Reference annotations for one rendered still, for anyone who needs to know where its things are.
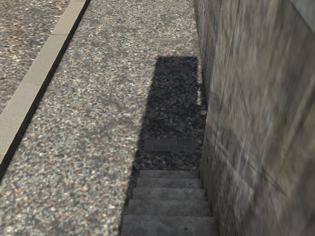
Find stairs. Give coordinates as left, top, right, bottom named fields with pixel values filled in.
left=121, top=170, right=221, bottom=236

